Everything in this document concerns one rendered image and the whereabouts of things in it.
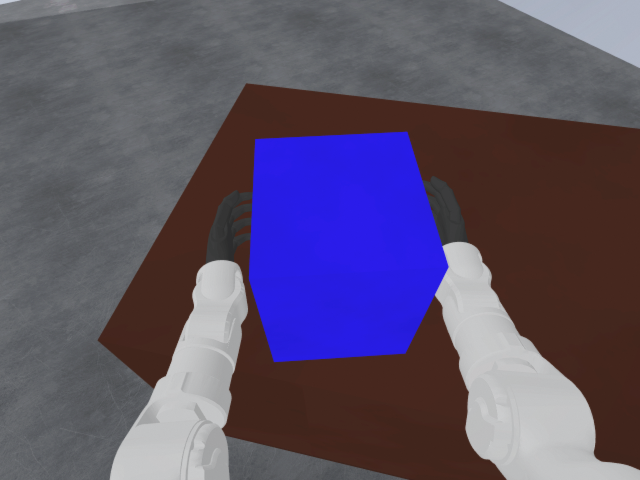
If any left robot upper arm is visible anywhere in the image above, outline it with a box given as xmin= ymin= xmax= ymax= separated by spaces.
xmin=111 ymin=419 xmax=230 ymax=480

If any right robot upper arm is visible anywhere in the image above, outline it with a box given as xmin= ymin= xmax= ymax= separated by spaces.
xmin=465 ymin=370 xmax=640 ymax=480

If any robot right hand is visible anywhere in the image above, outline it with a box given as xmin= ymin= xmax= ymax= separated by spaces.
xmin=422 ymin=176 xmax=468 ymax=246

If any pedestal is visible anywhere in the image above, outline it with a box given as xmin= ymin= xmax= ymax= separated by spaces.
xmin=98 ymin=83 xmax=640 ymax=480

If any robot left forearm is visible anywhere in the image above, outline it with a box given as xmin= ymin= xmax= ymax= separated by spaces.
xmin=110 ymin=260 xmax=248 ymax=480

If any robot left hand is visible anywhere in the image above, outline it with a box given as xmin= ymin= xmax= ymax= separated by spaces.
xmin=206 ymin=190 xmax=253 ymax=264

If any robot right forearm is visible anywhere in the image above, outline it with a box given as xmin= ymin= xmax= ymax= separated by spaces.
xmin=435 ymin=242 xmax=595 ymax=448

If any carton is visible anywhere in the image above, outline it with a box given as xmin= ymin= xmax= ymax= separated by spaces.
xmin=249 ymin=132 xmax=449 ymax=362

